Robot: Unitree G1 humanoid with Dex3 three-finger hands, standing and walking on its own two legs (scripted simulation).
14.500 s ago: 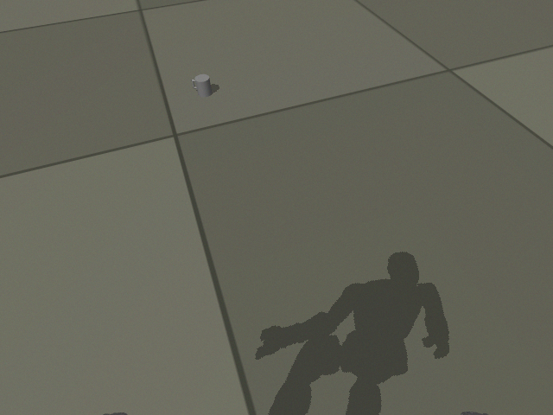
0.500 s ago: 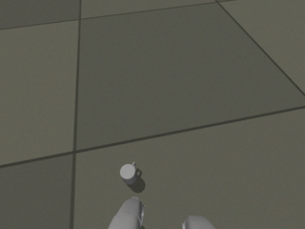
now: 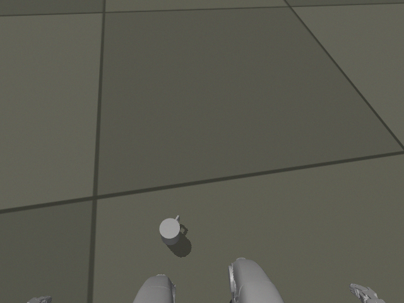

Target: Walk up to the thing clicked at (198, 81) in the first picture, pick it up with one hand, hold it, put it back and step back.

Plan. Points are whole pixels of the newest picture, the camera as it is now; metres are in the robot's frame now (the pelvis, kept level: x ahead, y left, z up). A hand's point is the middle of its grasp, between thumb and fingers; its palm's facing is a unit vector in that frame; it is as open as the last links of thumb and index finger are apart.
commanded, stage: walk up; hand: left
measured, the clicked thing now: (172, 228) +0.44 +0.12 -0.69
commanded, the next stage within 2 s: none
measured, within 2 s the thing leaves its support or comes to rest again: neither
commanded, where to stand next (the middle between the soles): +0.05 -0.06 m, yaw +0 degrees
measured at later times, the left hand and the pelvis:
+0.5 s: hand out of the picture +0.06 +0.25 -0.15, palm faces -0.05 -0.89 -0.45, open 7.3 cm; pelvis -0.04 -0.02 -0.02, yaw +1 degrees
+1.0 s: hand out of the picture +0.07 +0.23 -0.16, palm faces -0.07 -0.94 -0.33, open 7.3 cm; pelvis -0.03 -0.03 +0.00, yaw -1 degrees
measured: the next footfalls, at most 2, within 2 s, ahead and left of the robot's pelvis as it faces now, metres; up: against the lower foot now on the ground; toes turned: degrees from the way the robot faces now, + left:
right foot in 0.20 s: +0.05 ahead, -0.19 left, +0.00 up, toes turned -1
left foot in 0.52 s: +0.03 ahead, +0.08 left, +0.00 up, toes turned +1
